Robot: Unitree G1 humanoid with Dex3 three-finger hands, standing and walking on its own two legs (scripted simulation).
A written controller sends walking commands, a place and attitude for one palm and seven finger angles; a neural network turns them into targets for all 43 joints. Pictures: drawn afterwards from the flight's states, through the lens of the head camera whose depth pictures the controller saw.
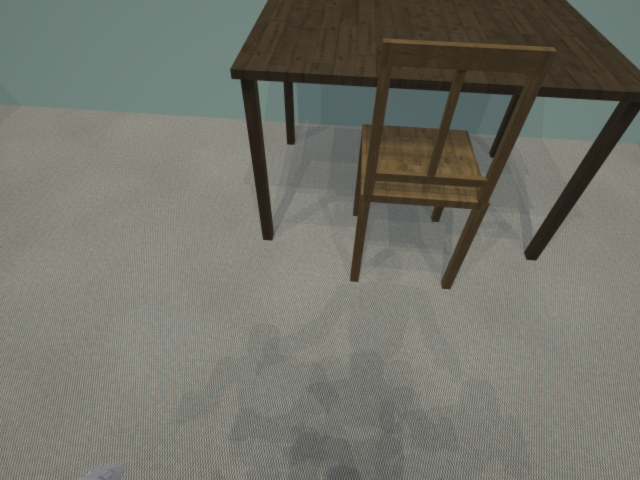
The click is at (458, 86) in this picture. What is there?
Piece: chair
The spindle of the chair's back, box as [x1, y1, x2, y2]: [427, 70, 466, 176]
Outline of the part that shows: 466,70 455,70 428,167 428,176 434,176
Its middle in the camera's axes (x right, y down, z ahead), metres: +0.32 -0.29 +1.01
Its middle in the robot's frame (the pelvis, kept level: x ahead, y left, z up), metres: +0.96 -0.27 -0.07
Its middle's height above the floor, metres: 0.70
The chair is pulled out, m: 0.00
